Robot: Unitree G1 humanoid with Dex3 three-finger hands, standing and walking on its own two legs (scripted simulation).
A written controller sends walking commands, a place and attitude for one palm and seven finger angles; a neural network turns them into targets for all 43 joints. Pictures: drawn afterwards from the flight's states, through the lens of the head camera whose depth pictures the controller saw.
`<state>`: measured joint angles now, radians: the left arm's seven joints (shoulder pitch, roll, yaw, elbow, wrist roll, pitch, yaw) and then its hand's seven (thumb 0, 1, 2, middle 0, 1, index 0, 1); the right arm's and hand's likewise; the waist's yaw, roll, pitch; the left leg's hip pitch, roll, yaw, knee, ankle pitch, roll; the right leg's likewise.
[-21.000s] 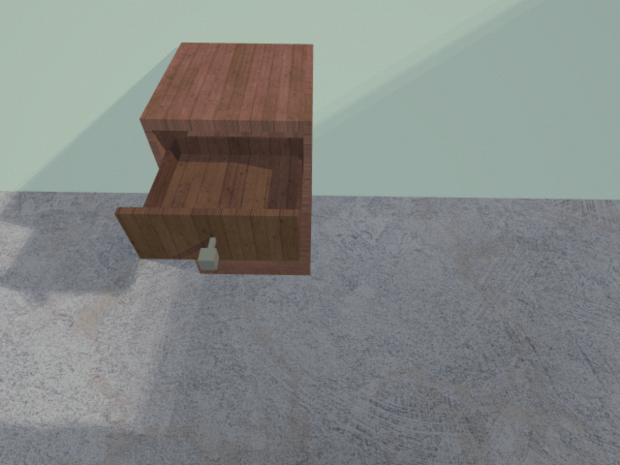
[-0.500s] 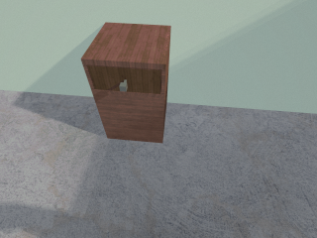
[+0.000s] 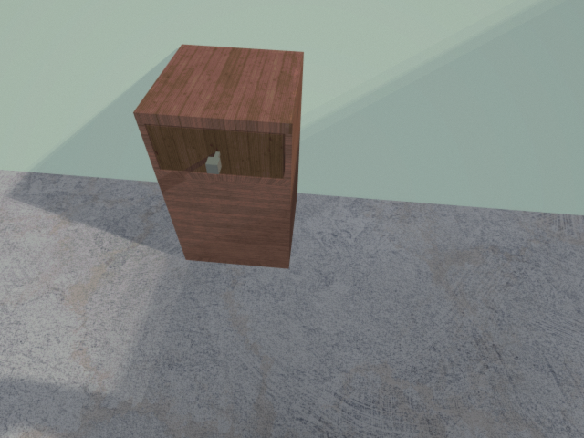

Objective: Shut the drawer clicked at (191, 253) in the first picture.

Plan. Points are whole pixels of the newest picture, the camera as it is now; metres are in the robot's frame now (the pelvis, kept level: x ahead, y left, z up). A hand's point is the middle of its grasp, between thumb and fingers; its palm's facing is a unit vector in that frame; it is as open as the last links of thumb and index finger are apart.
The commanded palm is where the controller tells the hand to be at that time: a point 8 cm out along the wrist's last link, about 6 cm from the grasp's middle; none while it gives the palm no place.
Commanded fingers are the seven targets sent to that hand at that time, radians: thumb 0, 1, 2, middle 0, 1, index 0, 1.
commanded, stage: look to check the result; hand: left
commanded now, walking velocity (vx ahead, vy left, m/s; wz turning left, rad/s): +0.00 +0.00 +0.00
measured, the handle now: (215, 161) +0.85 +0.26 -0.19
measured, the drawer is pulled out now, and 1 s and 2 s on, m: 0.00 0.00 0.00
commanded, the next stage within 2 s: stand and wait in 0.52 s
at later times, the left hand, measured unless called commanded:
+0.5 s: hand out of the picture -0.02 +0.15 -0.18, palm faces +0.05 -0.99 -0.16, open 7.4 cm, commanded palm none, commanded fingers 0.00 0.90 0.90 -0.20 -0.30 -0.20 -0.30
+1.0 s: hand out of the picture -0.02 +0.16 -0.17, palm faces +0.04 -0.99 -0.17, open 7.4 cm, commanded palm none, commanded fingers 0.00 0.90 0.90 -0.20 -0.30 -0.20 -0.30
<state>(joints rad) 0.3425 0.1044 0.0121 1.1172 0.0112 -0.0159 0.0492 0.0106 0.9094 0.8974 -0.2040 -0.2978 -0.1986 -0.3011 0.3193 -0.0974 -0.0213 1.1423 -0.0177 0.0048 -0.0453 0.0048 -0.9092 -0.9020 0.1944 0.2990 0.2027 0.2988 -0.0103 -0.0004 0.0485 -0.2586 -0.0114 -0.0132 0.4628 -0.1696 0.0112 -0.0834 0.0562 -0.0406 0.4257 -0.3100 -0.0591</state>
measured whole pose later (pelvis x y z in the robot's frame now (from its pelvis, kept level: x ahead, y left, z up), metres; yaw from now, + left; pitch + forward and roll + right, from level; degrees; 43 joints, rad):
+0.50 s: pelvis +0.01 +0.00 +0.00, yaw -1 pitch -2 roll +0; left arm 0.34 0.10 0.01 1.13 0.01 -0.01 0.05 0.01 0.90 0.90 -0.20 -0.30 -0.20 -0.30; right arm 0.29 -0.11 -0.01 1.15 -0.02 0.00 -0.05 0.01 -0.92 -0.90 0.19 0.30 0.20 0.30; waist 0.00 0.00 0.06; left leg -0.23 -0.02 0.00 0.45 -0.18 0.01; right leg -0.06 0.05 -0.03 0.40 -0.31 -0.06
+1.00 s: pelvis +0.01 +0.00 +0.00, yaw -1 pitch -2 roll +0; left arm 0.34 0.10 0.01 1.13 0.01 -0.02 0.05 0.01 0.90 0.90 -0.20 -0.30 -0.20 -0.30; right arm 0.29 -0.10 -0.01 1.15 -0.02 0.00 -0.05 0.01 -0.91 -0.90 0.20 0.30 0.20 0.30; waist 0.00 0.00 0.06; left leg -0.22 -0.02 0.00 0.44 -0.18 0.02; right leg -0.05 0.05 -0.02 0.40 -0.32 -0.05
